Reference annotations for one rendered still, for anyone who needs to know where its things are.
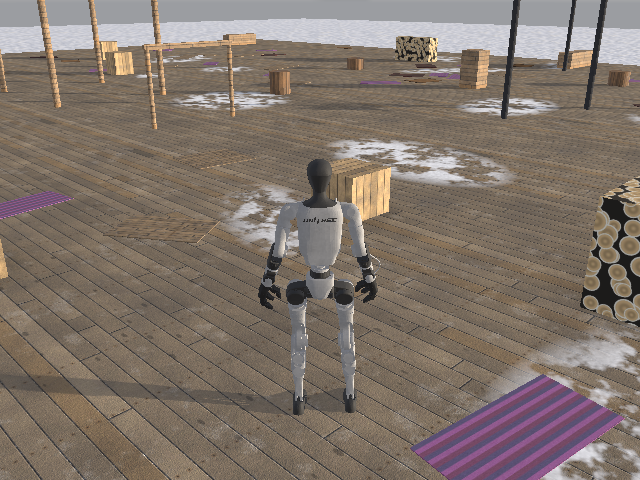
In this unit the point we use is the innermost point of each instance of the left robot forearm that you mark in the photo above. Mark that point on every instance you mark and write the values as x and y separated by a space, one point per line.
271 269

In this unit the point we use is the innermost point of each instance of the right robot forearm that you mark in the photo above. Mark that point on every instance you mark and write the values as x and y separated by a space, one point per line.
366 267

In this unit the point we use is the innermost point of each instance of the robot right thigh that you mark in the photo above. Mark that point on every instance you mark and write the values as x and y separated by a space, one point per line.
344 299

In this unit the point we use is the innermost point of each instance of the left robot foot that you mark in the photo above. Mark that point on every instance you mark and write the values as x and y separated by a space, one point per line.
299 406

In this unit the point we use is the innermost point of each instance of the robot right upper arm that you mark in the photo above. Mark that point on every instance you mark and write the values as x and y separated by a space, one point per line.
351 212

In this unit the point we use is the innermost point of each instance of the robot left upper arm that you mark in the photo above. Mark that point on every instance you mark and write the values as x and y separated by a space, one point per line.
288 212

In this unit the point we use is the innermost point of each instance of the right robot hand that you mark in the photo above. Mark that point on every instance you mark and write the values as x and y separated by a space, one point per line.
372 287

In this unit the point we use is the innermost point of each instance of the left robot hand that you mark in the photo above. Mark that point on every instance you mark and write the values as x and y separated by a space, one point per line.
263 294

